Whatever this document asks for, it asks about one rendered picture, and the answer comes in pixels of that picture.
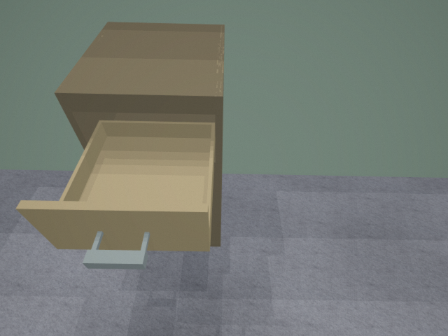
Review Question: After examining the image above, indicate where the drawer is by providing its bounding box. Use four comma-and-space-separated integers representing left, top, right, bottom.
16, 120, 215, 251

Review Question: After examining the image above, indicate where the handle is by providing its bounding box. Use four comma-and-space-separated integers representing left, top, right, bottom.
83, 231, 150, 270

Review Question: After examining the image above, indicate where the cabinet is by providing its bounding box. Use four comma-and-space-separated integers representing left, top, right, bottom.
55, 22, 225, 246

